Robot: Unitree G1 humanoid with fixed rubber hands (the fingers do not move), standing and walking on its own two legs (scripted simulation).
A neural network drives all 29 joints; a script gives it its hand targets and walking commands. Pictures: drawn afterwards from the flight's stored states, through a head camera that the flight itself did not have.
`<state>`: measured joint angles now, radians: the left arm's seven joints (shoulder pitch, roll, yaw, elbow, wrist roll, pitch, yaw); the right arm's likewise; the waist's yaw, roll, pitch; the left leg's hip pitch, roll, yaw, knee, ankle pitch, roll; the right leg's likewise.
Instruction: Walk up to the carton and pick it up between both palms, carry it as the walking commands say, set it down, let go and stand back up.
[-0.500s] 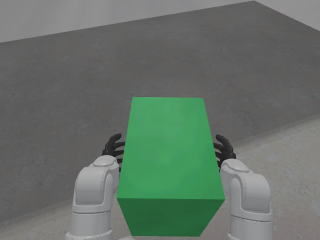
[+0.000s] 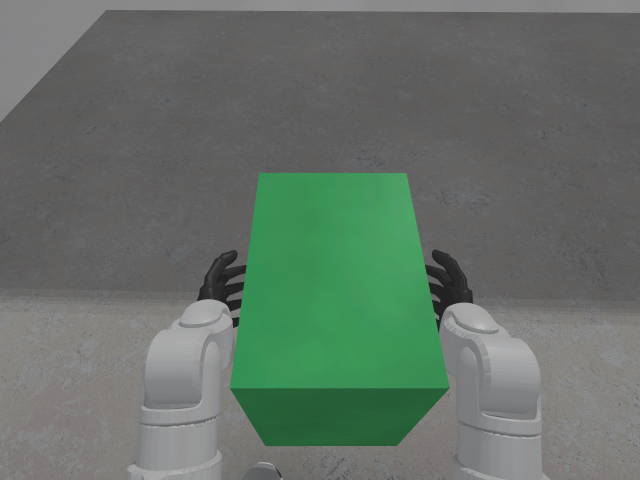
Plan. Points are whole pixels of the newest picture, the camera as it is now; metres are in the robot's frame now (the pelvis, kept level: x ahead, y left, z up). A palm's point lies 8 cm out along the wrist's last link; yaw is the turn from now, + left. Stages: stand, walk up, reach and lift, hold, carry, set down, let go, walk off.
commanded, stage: carry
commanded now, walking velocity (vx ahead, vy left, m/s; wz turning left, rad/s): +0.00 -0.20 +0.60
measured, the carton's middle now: (331, 317) +0.32 +0.01 +0.02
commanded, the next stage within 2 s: none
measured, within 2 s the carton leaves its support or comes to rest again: neither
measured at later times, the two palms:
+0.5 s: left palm (174, 462) +0.14 +0.15 +0.07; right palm (434, 354) +0.24 -0.10 +0.08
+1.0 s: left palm out of the picture +0.03 +0.08 +0.07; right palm (471, 396) +0.21 -0.13 +0.08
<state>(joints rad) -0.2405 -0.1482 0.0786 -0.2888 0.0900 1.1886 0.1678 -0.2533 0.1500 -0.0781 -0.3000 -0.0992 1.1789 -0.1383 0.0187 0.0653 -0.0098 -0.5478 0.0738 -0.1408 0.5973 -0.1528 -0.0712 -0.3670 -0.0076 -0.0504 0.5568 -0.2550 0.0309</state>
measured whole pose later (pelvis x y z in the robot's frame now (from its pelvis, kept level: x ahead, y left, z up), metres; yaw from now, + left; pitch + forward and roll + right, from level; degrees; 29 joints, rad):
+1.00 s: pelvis -0.11 -0.21 +0.01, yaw +37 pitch +5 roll -1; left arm -0.23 -0.15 0.10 -0.26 0.13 1.20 0.14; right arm -0.28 0.16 -0.09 -0.21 -0.06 1.16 -0.16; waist -0.01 -0.01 -0.01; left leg -0.37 0.01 0.06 0.59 -0.30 0.04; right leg -0.55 -0.06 -0.12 0.91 -0.44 0.05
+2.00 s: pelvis -0.05 -0.43 +0.01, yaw +62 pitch +2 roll +0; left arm -0.24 -0.15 0.08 -0.19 0.12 1.21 0.14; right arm -0.24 0.15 -0.09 -0.22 -0.10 1.20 -0.14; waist -0.03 0.04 -0.05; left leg -0.36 0.05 0.03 0.53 -0.23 -0.03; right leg -0.35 -0.08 -0.11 0.55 -0.23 0.01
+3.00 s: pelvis -0.05 -0.42 +0.01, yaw +61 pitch +2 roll +0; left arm -0.25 -0.15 0.09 -0.17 0.14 1.21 0.13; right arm -0.27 0.15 -0.10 -0.16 -0.10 1.19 -0.14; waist -0.01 0.01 -0.08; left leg -0.36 0.05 0.04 0.52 -0.20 -0.02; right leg -0.34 -0.08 -0.09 0.53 -0.23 0.03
